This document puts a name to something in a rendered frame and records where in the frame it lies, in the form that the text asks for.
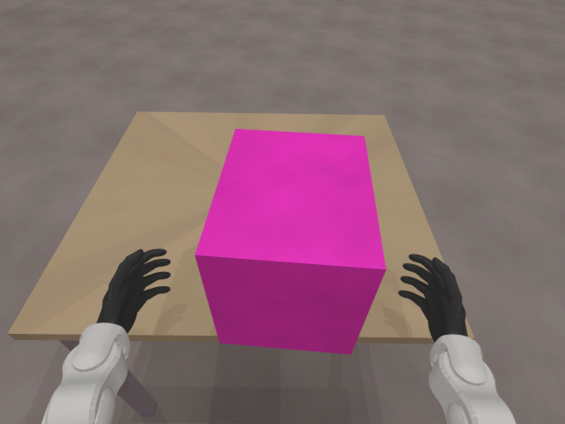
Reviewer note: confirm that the left robot hand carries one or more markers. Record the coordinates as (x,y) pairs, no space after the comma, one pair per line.
(126,295)

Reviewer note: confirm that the right robot forearm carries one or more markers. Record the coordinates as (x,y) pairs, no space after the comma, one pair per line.
(464,384)

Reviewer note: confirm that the right robot hand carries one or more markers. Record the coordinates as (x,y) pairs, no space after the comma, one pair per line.
(442,305)

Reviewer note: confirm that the left robot forearm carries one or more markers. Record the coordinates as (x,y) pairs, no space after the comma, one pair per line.
(93,373)

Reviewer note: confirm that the table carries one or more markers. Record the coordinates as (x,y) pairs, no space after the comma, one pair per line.
(155,192)

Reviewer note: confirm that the carton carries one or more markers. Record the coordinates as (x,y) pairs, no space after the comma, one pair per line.
(290,255)

